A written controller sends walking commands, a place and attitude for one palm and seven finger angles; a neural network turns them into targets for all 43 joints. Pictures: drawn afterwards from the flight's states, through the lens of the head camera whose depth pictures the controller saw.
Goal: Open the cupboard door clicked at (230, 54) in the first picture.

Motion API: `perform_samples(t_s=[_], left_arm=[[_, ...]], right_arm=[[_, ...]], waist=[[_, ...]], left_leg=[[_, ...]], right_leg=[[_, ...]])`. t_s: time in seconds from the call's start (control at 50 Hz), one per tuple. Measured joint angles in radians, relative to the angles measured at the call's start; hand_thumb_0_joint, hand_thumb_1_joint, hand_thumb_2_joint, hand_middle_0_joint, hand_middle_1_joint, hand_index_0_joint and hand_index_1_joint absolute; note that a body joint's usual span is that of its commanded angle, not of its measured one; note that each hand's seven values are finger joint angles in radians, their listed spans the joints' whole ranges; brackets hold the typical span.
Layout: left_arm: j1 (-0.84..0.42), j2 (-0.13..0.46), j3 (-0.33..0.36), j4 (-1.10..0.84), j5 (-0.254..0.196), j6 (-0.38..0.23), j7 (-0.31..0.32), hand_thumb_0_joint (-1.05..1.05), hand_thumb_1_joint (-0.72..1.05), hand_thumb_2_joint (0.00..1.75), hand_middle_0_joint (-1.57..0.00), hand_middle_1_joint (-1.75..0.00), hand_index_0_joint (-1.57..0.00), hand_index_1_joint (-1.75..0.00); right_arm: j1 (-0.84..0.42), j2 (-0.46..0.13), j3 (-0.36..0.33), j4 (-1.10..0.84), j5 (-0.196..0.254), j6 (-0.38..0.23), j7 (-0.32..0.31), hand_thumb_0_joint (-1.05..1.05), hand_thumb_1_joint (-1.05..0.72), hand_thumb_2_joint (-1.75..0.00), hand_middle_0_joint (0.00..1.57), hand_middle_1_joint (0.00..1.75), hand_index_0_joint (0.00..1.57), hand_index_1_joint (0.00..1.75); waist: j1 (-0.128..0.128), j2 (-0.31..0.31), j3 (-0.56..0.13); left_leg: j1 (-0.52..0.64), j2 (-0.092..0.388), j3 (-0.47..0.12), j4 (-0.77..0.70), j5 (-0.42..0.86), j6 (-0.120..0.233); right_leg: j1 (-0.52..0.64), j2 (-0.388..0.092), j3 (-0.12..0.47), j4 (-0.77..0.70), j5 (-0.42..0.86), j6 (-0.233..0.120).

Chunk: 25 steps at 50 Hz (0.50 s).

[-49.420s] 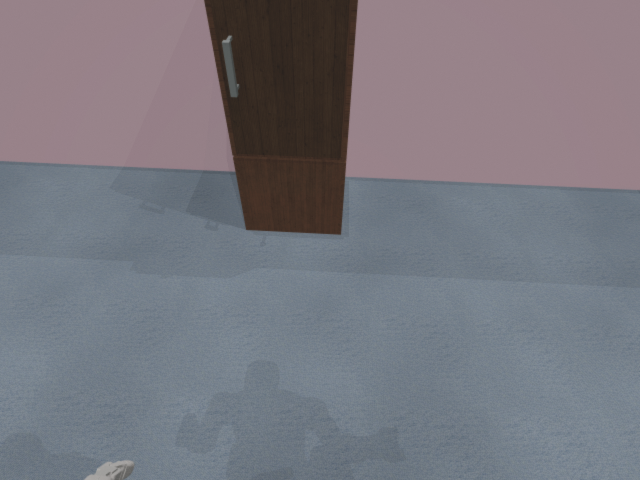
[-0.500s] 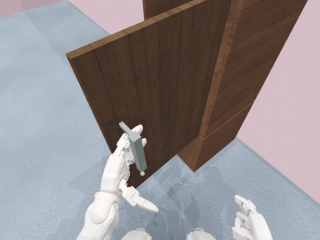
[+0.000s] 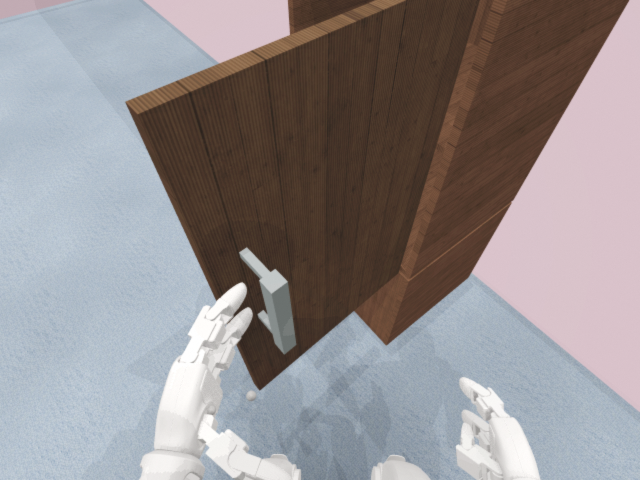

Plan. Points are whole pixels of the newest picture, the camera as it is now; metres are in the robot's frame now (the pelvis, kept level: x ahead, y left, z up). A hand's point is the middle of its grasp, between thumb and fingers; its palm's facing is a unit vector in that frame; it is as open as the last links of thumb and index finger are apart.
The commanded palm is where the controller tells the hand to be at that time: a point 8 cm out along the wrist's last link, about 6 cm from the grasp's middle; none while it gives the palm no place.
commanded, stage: slide the hand sideways off the handle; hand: left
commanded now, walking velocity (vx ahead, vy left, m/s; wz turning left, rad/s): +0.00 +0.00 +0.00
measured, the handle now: (269, 304) +0.31 +0.09 +0.06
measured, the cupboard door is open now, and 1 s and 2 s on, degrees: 93 93 93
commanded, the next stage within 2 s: draw the hand back to the body in 0.42 s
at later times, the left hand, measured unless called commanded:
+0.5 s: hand (214, 440) +0.16 +0.12 +0.06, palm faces -0.02 -1.00 -0.02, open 16.3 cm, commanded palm +0.14 +0.17 +0.06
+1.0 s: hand (144, 410) +0.17 +0.17 +0.12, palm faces -0.01 -1.00 -0.08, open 16.2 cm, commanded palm +0.14 +0.23 +0.14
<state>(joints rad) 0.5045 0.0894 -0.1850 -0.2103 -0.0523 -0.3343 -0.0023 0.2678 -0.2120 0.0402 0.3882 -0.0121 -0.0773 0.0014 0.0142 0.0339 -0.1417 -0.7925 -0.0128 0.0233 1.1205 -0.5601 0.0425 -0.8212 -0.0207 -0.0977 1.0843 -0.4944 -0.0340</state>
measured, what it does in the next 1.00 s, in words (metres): stands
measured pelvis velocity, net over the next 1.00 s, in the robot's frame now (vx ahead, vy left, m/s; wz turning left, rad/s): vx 0.00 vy -0.01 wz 0.01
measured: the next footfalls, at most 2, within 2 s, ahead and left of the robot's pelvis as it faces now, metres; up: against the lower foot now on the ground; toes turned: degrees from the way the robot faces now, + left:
none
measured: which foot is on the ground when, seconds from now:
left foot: down 0.00-1.00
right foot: down 0.00-1.00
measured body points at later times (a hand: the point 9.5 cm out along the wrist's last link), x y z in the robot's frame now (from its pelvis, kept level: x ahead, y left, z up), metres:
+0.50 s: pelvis -0.01 -0.01 -0.01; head +0.04 -0.01 +0.43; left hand +0.16 +0.17 +0.06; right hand +0.19 -0.23 -0.08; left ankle +0.00 +0.09 -0.66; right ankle +0.02 -0.10 -0.66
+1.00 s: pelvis +0.00 -0.01 +0.02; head +0.01 -0.01 +0.47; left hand +0.17 +0.22 +0.13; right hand +0.19 -0.24 -0.03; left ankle +0.00 +0.09 -0.66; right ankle +0.02 -0.10 -0.66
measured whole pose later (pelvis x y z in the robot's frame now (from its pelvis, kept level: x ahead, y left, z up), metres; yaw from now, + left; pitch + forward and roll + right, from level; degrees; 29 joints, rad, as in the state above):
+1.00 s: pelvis +0.00 -0.01 +0.02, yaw +1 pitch +8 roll -2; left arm 0.64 0.26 0.13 -0.37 -0.27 -0.21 -0.22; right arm 0.30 -0.25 0.04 0.42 0.05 -0.14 -0.08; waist 0.02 0.05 -0.14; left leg -0.62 0.01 -0.01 1.01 -0.52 0.03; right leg -0.63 0.01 -0.13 0.94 -0.45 -0.04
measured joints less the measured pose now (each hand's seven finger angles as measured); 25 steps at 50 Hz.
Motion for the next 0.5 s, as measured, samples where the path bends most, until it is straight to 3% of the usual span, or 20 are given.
perform_samples(t_s=[0.14,0.5], left_arm=[[0.085,0.026,0.035,-0.058,-0.015,-0.012,-0.035,-0.02,-0.50,0.30,-0.16,-0.31,-0.17,-0.31],[0.166,0.068,0.124,-0.103,-0.094,-0.020,-0.130,-0.02,-0.50,0.30,-0.15,-0.30,-0.15,-0.30]], right_arm=[[-0.002,-0.008,-0.010,-0.015,0.003,0.000,-0.004,0.01,-0.90,-0.90,0.20,0.30,0.21,0.30],[-0.005,-0.011,-0.021,-0.019,0.021,-0.007,-0.034,0.02,-0.90,-0.90,0.20,0.30,0.21,0.30]], waist=[[0.005,-0.001,-0.005],[0.011,0.005,-0.015]], left_leg=[[-0.021,0.001,-0.008,0.028,-0.015,-0.003],[-0.062,0.009,-0.023,0.074,-0.022,-0.016]], right_leg=[[-0.018,0.000,-0.008,0.025,-0.016,-0.003],[-0.053,0.006,-0.023,0.064,-0.024,-0.017]])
